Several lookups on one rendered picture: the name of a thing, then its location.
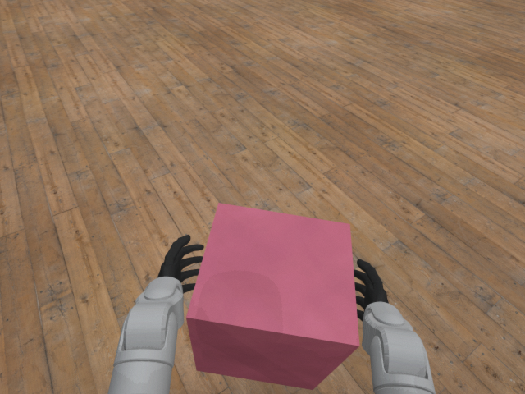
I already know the robot left hand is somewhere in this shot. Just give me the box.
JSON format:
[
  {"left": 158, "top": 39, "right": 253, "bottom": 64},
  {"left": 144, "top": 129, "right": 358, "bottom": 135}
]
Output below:
[{"left": 158, "top": 235, "right": 204, "bottom": 294}]

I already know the left robot forearm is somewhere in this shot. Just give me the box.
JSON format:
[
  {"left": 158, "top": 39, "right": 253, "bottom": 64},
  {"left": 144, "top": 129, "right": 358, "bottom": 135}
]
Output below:
[{"left": 108, "top": 277, "right": 184, "bottom": 394}]

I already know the robot right hand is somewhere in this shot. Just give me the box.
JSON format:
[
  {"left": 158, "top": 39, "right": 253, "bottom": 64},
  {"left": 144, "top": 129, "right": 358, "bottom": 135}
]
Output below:
[{"left": 354, "top": 259, "right": 389, "bottom": 321}]

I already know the carton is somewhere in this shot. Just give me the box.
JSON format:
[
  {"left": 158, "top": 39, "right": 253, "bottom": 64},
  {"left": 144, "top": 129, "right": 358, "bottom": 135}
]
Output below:
[{"left": 186, "top": 203, "right": 360, "bottom": 390}]

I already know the right robot forearm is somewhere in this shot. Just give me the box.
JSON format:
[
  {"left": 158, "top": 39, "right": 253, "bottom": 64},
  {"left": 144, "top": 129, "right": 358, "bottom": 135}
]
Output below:
[{"left": 362, "top": 302, "right": 436, "bottom": 394}]

